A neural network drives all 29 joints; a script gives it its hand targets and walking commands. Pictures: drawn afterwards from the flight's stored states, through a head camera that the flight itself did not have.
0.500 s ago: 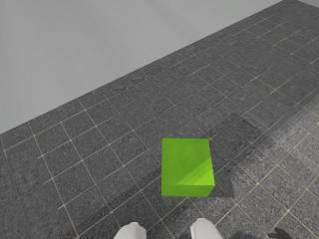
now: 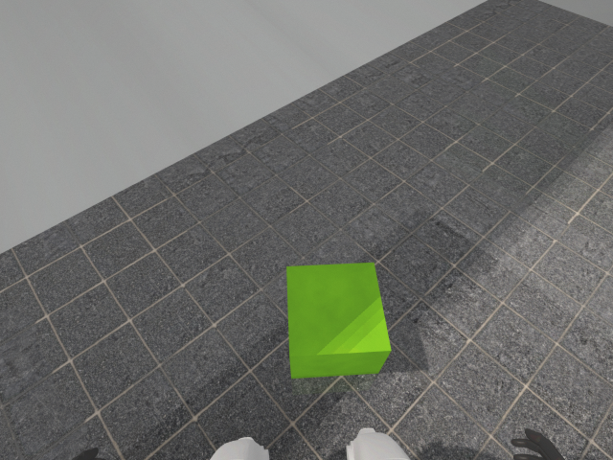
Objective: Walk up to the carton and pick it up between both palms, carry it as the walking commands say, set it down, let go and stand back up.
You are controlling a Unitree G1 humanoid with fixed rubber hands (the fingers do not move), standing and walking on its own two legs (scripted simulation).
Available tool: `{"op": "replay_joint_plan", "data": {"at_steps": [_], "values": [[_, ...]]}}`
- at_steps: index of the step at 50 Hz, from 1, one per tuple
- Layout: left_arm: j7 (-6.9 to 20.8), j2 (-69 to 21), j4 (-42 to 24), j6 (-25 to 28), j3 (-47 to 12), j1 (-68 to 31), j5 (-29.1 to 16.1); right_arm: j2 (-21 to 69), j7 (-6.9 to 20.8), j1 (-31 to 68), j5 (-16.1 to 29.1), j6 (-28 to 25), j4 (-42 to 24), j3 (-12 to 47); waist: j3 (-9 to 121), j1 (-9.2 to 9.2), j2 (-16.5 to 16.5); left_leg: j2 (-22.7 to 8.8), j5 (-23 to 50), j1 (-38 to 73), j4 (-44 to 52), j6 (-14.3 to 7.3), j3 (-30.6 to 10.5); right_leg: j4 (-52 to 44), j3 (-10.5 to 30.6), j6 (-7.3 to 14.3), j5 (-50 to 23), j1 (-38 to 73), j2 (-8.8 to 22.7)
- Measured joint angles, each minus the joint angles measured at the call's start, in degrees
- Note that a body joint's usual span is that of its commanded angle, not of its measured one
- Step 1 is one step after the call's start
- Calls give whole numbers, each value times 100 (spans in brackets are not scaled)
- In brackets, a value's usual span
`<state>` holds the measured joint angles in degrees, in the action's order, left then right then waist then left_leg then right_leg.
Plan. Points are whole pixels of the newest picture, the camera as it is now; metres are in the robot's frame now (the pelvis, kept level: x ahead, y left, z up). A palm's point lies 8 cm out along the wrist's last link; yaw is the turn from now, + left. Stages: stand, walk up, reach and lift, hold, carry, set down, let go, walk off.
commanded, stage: walk up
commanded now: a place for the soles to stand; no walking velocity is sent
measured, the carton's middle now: (332, 320) +0.56 -0.07 -0.62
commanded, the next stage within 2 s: none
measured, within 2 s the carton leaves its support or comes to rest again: neither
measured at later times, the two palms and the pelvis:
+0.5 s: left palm out of the picture +0.10 +0.29 -0.08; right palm out of the picture +0.08 -0.34 -0.09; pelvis -0.01 -0.02 +0.00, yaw -3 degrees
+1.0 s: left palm out of the picture +0.14 +0.26 -0.08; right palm out of the picture +0.01 -0.38 -0.07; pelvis +0.01 -0.05 +0.01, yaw -6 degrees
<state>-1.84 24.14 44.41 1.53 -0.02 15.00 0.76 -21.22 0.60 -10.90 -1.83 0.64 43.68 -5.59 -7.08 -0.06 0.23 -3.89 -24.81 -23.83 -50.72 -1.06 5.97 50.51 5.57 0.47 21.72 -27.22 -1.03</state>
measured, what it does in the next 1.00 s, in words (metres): lifts its right foot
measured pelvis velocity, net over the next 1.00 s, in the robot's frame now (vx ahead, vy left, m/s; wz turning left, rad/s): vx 0.01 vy -0.05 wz -0.11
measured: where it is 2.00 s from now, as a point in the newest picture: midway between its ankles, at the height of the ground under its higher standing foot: outside the picture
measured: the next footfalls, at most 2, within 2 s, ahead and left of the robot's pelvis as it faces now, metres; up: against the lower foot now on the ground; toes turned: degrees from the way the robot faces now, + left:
right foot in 1.06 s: +0.12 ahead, -0.23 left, +0.00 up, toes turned +0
left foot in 1.30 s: +0.13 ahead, +0.07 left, +0.00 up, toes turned +0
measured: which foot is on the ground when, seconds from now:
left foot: down 0.00-1.00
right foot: down 0.00-0.82, up 0.84-1.00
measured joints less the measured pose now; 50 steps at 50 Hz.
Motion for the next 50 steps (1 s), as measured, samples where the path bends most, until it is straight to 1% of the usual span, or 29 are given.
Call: {"op": "replay_joint_plan", "data": {"at_steps": [1,4,5,7,10,12,14,22,25,27,33,36,39,40,41,43,45,46,50], "values": [[0,-2,0,-9,0,-50,0,0,-1,-29,0,-21,6,0,5,0,13,-8,19,9,8,0,-1,1,2,0,-49,-1,-16],[3,56,0,-10,0,-133,0,1,-1,-51,0,-97,5,1,17,-1,18,-78,-14,39,59,0,-2,130,-12,0,479,8,-55],[12,83,0,5,0,-134,0,-2,-1,-48,0,-127,6,1,18,-2,17,-106,-13,39,63,0,-1,132,-19,0,408,35,-51],[35,144,-2,53,0,-111,0,-11,-1,-43,0,-132,8,1,21,-5,-10,-138,-33,31,6,34,3,-57,-15,47,-147,198,-26],[56,127,1,69,-2,-99,0,-32,-1,-3,0,-56,9,1,15,-2,-15,-141,-109,6,-45,41,1,-62,-4,-53,141,211,-27],[60,72,2,65,-2,-98,0,-56,-1,35,0,-39,7,1,15,-1,-24,-57,-111,7,32,41,2,-63,69,-54,127,154,-18],[60,43,1,40,-1,-127,0,-62,-1,29,0,-56,10,1,16,-1,-26,-5,104,14,141,41,2,-66,122,-55,85,112,-16],[78,54,0,68,-2,-170,0,-71,-1,25,0,-111,27,1,21,-2,-30,-84,71,29,136,41,2,-66,104,-59,44,104,-87],[88,0,2,82,-2,-160,0,-99,-1,53,0,-60,25,1,21,-1,-39,-1,-82,43,145,41,4,-67,182,-59,30,81,-79],[88,-24,1,55,-1,-178,0,-104,-1,49,0,-65,32,2,22,-1,-41,62,124,77,260,41,2,-79,243,-59,9,67,-75],[88,16,1,27,-1,-243,0,-103,-1,18,0,-155,54,1,22,-2,-46,2,125,90,246,41,1,-80,211,-59,-7,68,-112],[110,8,0,66,-2,-219,0,-111,-1,22,0,-110,56,1,28,-2,-47,-17,92,90,229,42,2,-80,212,-59,-19,69,-131],[112,-31,2,51,-1,-214,0,-119,-1,29,0,-70,54,1,29,-2,-53,53,-14,104,246,41,4,-85,271,-59,-22,58,-116],[112,-41,2,37,-1,-216,0,-119,-1,28,0,-69,56,1,29,-1,-53,79,71,122,301,41,2,-98,295,-59,-31,58,-114],[155,-33,5,-14,-3,-226,44,-119,-16,-23,0,-134,57,1,49,0,-57,88,137,134,336,42,2,-100,301,-38,-20,58,-113],[259,-1,9,-167,-1,-232,143,-122,-102,-261,0,-344,59,-2,147,5,-65,71,128,154,377,41,-6,292,264,-26,366,-85,-123],[334,88,5,-254,0,-238,186,-125,-205,-486,0,-472,71,-2,160,3,-99,-2,120,234,452,42,-6,825,140,-26,415,-334,-59],[373,140,2,-270,0,-239,187,-135,-242,-598,0,-519,85,-1,161,1,-122,-46,120,278,494,42,-4,930,90,-26,418,-434,12],[536,312,-3,-232,-1,-237,186,-259,-269,-990,0,-563,99,0,175,-2,-202,-227,63,453,565,42,0,794,50,-26,543,-560,308]]}}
